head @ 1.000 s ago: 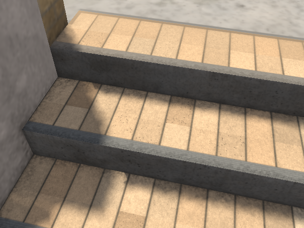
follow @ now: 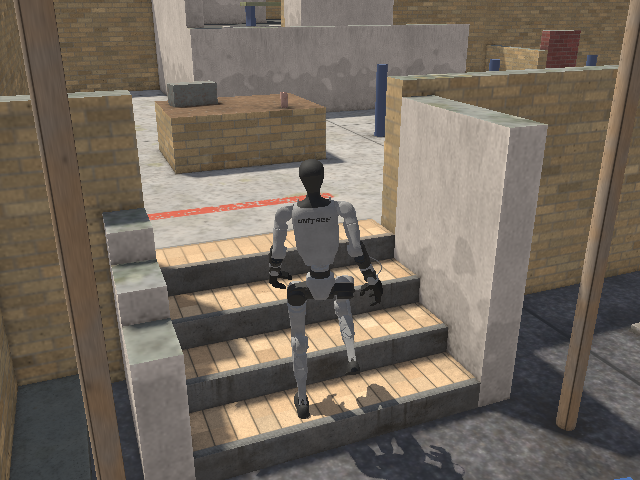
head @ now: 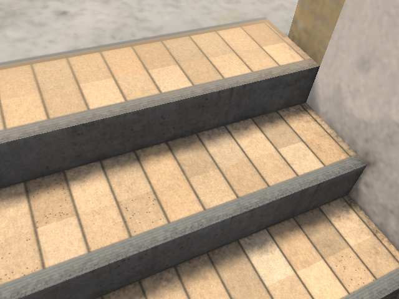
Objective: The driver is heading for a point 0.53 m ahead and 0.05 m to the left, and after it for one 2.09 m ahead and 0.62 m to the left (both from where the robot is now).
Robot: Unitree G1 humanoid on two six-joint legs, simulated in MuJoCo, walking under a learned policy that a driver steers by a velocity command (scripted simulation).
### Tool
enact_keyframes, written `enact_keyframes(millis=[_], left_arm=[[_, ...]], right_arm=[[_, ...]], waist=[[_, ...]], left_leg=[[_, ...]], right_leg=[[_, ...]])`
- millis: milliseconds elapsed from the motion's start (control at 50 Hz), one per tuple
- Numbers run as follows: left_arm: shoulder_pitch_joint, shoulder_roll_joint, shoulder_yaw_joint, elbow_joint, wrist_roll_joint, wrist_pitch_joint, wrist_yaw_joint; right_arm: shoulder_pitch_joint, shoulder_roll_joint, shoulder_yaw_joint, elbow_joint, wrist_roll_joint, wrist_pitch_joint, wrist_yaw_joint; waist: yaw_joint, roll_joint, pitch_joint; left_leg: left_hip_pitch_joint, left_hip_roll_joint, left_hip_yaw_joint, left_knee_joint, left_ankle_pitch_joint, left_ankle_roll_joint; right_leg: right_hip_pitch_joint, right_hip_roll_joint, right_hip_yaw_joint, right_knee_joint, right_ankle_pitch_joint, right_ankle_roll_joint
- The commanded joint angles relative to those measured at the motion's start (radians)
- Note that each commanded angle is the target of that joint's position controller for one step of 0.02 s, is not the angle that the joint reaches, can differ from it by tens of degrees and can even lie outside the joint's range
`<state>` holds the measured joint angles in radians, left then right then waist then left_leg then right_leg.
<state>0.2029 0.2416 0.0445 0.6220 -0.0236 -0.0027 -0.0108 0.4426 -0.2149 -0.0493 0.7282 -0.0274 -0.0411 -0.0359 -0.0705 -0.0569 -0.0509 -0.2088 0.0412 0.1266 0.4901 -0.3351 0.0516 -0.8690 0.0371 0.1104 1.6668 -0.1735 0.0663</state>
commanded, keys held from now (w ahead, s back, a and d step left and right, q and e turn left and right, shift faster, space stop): w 0.36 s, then w+q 0.34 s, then q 0.30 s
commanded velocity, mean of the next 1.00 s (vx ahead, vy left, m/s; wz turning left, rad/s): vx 0.40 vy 0.00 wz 0.17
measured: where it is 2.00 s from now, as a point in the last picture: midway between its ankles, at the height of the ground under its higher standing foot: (215, 176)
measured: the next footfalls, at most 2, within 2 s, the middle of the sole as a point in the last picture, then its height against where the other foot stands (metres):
right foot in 0.36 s outside the picture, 0.17 m higher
left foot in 0.94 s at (189, 197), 0.17 m higher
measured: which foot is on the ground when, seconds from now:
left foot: down 0.00-0.40, up 0.42-0.92, down 0.94-1.00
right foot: up 0.00-0.34, down 0.36-0.96, up 0.98-1.00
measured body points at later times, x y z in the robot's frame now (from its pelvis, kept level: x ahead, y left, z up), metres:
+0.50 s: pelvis +0.28 -0.13 +0.07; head +0.30 -0.12 +0.52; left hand +0.46 +0.10 -0.02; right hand +0.27 -0.39 -0.06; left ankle +0.11 +0.06 -0.46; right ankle +0.38 -0.22 -0.57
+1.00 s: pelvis +0.54 -0.11 +0.20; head +0.55 -0.11 +0.65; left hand +0.50 +0.12 +0.06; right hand +0.80 -0.25 +0.12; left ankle +0.66 -0.04 -0.41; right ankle +0.40 -0.24 -0.48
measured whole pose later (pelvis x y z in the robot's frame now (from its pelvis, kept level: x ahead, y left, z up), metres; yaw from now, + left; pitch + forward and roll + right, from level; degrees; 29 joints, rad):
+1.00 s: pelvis +0.54 -0.11 +0.20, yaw +15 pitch +1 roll +0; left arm 0.37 0.19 -0.02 0.94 0.00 -0.04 0.03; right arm 0.05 -0.16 0.04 0.64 -0.04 0.00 0.04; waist -0.01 0.01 -0.01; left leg -0.90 -0.03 0.19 1.28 -0.44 0.20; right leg -0.16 -0.10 -0.18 0.87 -0.19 -0.01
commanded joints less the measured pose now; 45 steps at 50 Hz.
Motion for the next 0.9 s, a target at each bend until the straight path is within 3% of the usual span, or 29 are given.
enact_keyframes(millis=[20, 80, 180, 200, 240, 260, 280, 300, 320, 340, 360, 380, 400, 420, 440, 460, 480, 500, 520, 560, 600, 640, 700, 760, 820, 840, 860, 880, 900], left_arm=[[-0.105, -0.018, -0.017, -0.060, -0.004, -0.030, -0.004], [-0.149, -0.070, -0.032, -0.047, 0.002, -0.026, 0.010], [-0.248, -0.109, -0.054, -0.103, 0.001, -0.036, 0.003], [-0.301, -0.146, -0.075, -0.128, -0.001, -0.040, -0.003], [-0.374, -0.159, -0.105, -0.203, -0.008, -0.049, -0.018], [-0.429, -0.164, -0.118, -0.252, -0.009, -0.053, -0.031], [-0.450, -0.135, -0.127, -0.258, 0.003, -0.058, -0.055], [-0.501, -0.171, -0.139, -0.298, -0.007, -0.072, -0.069], [-0.415, -0.102, -0.103, -0.254, -0.003, -0.074, -0.064], [-0.249, -0.053, -0.063, -0.230, -0.016, -0.081, -0.051], [0.006, 0.067, -0.002, -0.174, -0.039, -0.070, -0.032], [0.156, 0.179, 0.037, -0.131, -0.001, -0.046, -0.025], [0.252, 0.311, 0.072, -0.055, 0.042, -0.042, -0.013], [0.329, 0.261, 0.044, -0.006, 0.064, -0.025, 0.005], [0.240, 0.176, 0.019, 0.016, 0.062, -0.042, -0.008], [0.161, 0.121, 0.004, 0.065, 0.020, -0.049, -0.024], [0.100, 0.014, -0.024, 0.127, 0.025, -0.062, -0.033], [0.053, -0.079, -0.053, 0.162, 0.058, -0.087, -0.041], [0.025, -0.102, -0.056, 0.188, 0.064, -0.098, -0.047], [0.039, -0.087, -0.047, 0.225, 0.054, -0.103, -0.037], [0.010, -0.117, -0.071, 0.234, 0.061, -0.113, -0.034], [0.053, -0.088, -0.084, 0.275, 0.091, -0.111, -0.025], [0.174, -0.066, -0.095, 0.338, 0.078, -0.085, -0.013], [0.219, -0.075, -0.101, 0.353, 0.089, -0.049, 0.004], [0.301, -0.021, -0.089, 0.359, 0.069, -0.040, 0.072], [0.275, 0.058, -0.064, 0.360, 0.055, -0.033, 0.099], [0.265, 0.088, -0.048, 0.353, 0.042, -0.028, 0.112], [0.224, 0.146, -0.031, 0.331, 0.029, -0.031, 0.111], [0.259, 0.185, -0.021, 0.334, 0.035, -0.029, 0.099]], right_arm=[[0.044, -0.065, -0.013, -0.009, -0.003, -0.029, 0.009], [0.135, -0.062, -0.011, 0.065, -0.004, -0.030, 0.007], [0.230, -0.025, -0.002, 0.154, 0.006, -0.010, -0.011], [0.248, -0.020, 0.005, 0.179, 0.003, 0.000, -0.018], [0.241, -0.035, 0.004, 0.193, 0.013, 0.012, -0.040], [0.259, -0.034, 0.008, 0.212, 0.028, 0.029, -0.052], [0.229, -0.057, 0.006, 0.207, 0.042, 0.042, -0.050], [0.217, -0.084, 0.005, 0.225, 0.070, 0.039, -0.044], [0.264, -0.126, 0.001, 0.246, 0.060, 0.030, -0.034], [0.253, -0.194, 0.001, 0.258, 0.031, 0.007, -0.015], [0.190, -0.283, -0.013, 0.243, 0.018, -0.009, -0.004], [0.176, -0.304, -0.030, 0.248, 0.037, -0.028, -0.001], [0.243, -0.098, 0.015, 0.203, 0.049, -0.059, 0.018], [0.240, -0.112, -0.004, 0.272, 0.037, -0.107, 0.065], [0.193, -0.025, -0.019, 0.230, 0.098, -0.105, 0.083], [0.001, 0.031, 0.004, 0.138, 0.084, -0.081, 0.079], [-0.157, 0.057, 0.017, 0.055, 0.061, -0.059, 0.066], [-0.184, 0.038, 0.025, 0.003, 0.053, -0.046, 0.062], [-0.154, 0.084, 0.050, -0.006, 0.054, -0.036, 0.067], [-0.109, 0.123, 0.076, -0.003, 0.068, -0.013, 0.072], [-0.128, 0.062, 0.068, -0.002, 0.063, 0.011, 0.062], [-0.145, 0.078, 0.075, 0.014, 0.041, 0.032, 0.053], [-0.191, 0.121, 0.092, -0.006, 0.048, 0.043, 0.053], [-0.389, 0.097, 0.105, -0.092, 0.041, 0.023, 0.055], [-0.569, 0.081, 0.118, -0.194, 0.026, 0.016, 0.062], [-0.603, 0.114, 0.140, -0.230, 0.041, 0.018, 0.076], [-0.648, 0.106, 0.144, -0.250, 0.048, 0.018, 0.087], [-0.646, 0.106, 0.135, -0.252, 0.042, 0.013, 0.098], [-0.585, 0.085, 0.111, -0.219, 0.036, 0.011, 0.099]], waist=[[0.001, 0.147, 0.135], [-0.021, 0.180, 0.155], [-0.032, 0.154, 0.242], [-0.048, 0.177, 0.256], [-0.029, 0.166, 0.275], [-0.025, 0.161, 0.268], [-0.017, 0.117, 0.246], [0.010, 0.188, 0.211], [0.030, 0.230, 0.113], [0.138, 0.373, -0.016], [0.301, 0.440, -0.135], [0.377, 0.422, -0.247], [0.266, -0.121, -0.439], [0.239, -0.197, -0.606], [0.179, -0.124, -0.496], [0.138, -0.066, -0.260], [0.107, -0.028, -0.065], [0.047, -0.001, -0.008], [-0.010, -0.005, 0.019], [-0.041, -0.018, 0.041], [-0.056, 0.002, 0.077], [-0.044, -0.029, 0.088], [-0.011, -0.010, 0.115], [0.046, 0.037, 0.156], [0.099, -0.013, 0.142], [0.075, -0.105, 0.106], [0.084, -0.069, 0.104], [0.054, -0.037, 0.059], [0.047, -0.086, -0.037]], left_leg=[[0.152, 0.261, -0.316, -0.265, -0.161, 0.170], [0.191, 0.309, -0.304, -0.300, -0.074, 0.206], [0.342, 0.321, -0.219, -0.302, 0.063, 0.151], [0.360, 0.335, -0.228, -0.319, 0.106, 0.153], [0.342, 0.306, -0.173, -0.387, 0.047, 0.120], [0.280, 0.306, -0.167, -0.462, 0.058, 0.111], [0.103, 0.274, -0.094, -0.587, 0.075, 0.127], [-0.083, 0.255, -0.052, -0.661, 0.324, 0.120], [-0.028, 0.240, -0.028, -0.546, 0.811, 0.138], [0.052, 0.265, -0.007, -0.348, 1.530, 0.127], [0.180, 0.250, -0.038, -0.131, 1.806, 0.093], [0.089, 0.242, -0.152, 0.127, 1.667, 0.055], [-0.229, 0.033, -0.223, 0.542, 0.732, -0.001], [-0.157, -0.090, -0.387, 0.951, 0.153, -0.006], [-0.312, -0.112, -0.460, 1.242, 0.148, -0.007], [-0.419, -0.064, -0.345, 1.344, 0.170, 0.015], [-0.539, -0.019, -0.303, 1.416, 0.189, 0.063], [-0.539, 0.024, -0.317, 1.423, 0.223, 0.112], [-0.558, 0.040, -0.322, 1.410, 0.284, 0.140], [-0.688, 0.023, -0.319, 1.406, 0.265, 0.140], [-0.716, 0.016, -0.308, 1.323, 0.359, 0.127], [-0.830, -0.034, -0.230, 1.511, 0.430, 0.090], [-1.151, -0.044, -0.247, 1.799, 0.347, 0.081], [-1.236, -0.036, -0.215, 1.651, 0.321, 0.064], [-1.183, 0.001, -0.055, 1.365, 0.317, -0.002], [-1.061, 0.064, 0.015, 1.190, 0.132, -0.005], [-0.913, 0.070, 0.046, 1.020, 0.044, 0.008], [-0.760, 0.042, 0.064, 0.869, -0.022, 0.040], [-0.615, -0.092, 0.205, 0.871, -0.171, 0.068]], right_leg=[[-0.388, -0.030, 0.055, 0.033, 0.085, 0.011], [-0.497, -0.033, 0.007, 0.228, 0.055, 0.013], [-0.744, -0.098, 0.008, 0.339, -0.106, -0.033], [-0.815, -0.101, -0.024, 0.428, -0.147, -0.040], [-0.822, -0.157, -0.093, 0.279, -0.204, -0.042], [-0.728, -0.208, -0.145, 0.165, -0.152, -0.057], [-0.397, -0.218, -0.260, -0.126, -0.066, -0.084], [0.025, -0.198, -0.304, -0.336, -0.073, -0.130], [0.259, -0.078, -0.431, -0.338, -0.145, -0.155], [0.472, 0.010, -0.427, -0.326, -0.205, -0.201], [0.605, 0.039, -0.318, -0.498, -0.183, -0.244], [0.834, -0.023, -0.032, -0.631, -0.149, -0.277], [1.096, -0.350, 0.660, -1.036, -0.326, -0.405], [1.081, -0.405, 0.876, -1.295, -0.248, -0.351], [0.904, -0.473, 0.872, -1.404, -0.549, -0.309], [0.703, -0.434, 0.709, -1.388, -0.615, -0.246], [0.512, -0.403, 0.504, -1.290, -0.603, -0.213], [0.399, -0.382, 0.321, -1.256, -0.457, -0.188], [0.361, -0.330, 0.154, -1.210, -0.331, -0.148], [0.419, -0.311, -0.008, -1.271, -0.238, -0.145], [0.357, -0.292, -0.146, -1.361, -0.091, -0.110], [0.368, -0.302, -0.198, -1.377, -0.068, -0.105], [0.561, -0.328, -0.187, -1.348, -0.095, -0.077], [0.641, -0.306, -0.272, -1.365, 0.128, -0.063], [0.676, -0.292, -0.330, -1.419, 0.205, -0.099], [0.690, -0.315, -0.370, -1.540, 0.406, -0.106], [0.685, -0.309, -0.399, -1.553, 0.552, -0.116], [0.736, -0.330, -0.418, -1.479, 0.972, -0.112], [0.813, -0.339, -0.433, -1.376, 1.463, -0.152]])
Keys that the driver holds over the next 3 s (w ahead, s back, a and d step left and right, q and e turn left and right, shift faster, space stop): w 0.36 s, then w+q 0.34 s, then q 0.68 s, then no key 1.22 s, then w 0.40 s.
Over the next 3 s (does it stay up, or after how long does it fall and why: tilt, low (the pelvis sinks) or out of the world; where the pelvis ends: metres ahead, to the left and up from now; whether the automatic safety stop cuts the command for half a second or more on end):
stays up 0.84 -0.04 0.34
